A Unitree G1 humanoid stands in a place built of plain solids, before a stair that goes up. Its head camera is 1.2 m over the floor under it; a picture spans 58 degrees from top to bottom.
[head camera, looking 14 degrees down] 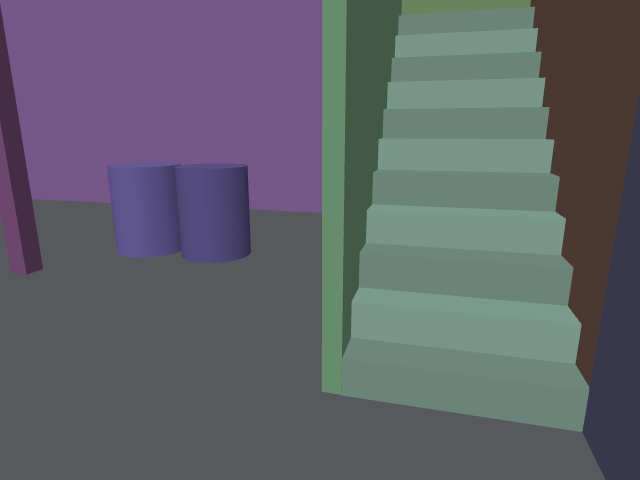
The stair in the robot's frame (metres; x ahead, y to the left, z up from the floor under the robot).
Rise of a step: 0.19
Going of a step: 0.22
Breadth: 1.02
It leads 15 degrees to the right of straight ahead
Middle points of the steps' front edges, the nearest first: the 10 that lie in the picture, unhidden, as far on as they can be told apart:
1.67 -0.60 0.19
1.87 -0.65 0.39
2.08 -0.70 0.58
2.29 -0.76 0.77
2.50 -0.81 0.97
2.71 -0.87 1.16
2.91 -0.92 1.35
3.12 -0.98 1.55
3.33 -1.03 1.74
3.54 -1.08 1.93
